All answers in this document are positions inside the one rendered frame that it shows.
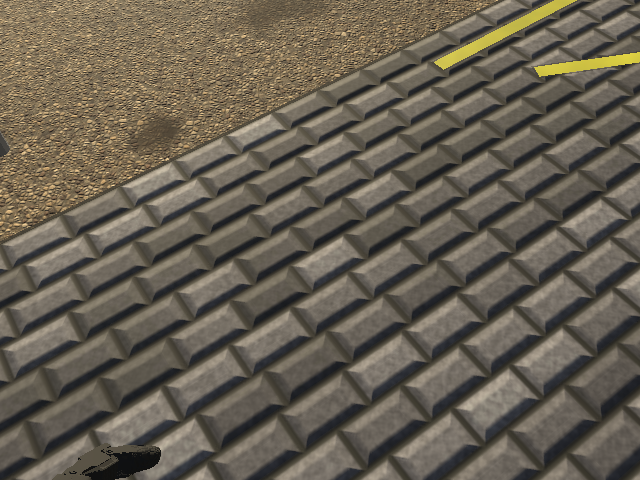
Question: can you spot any left robot hand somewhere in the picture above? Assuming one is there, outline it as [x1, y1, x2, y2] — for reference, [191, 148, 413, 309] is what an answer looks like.
[52, 443, 161, 480]

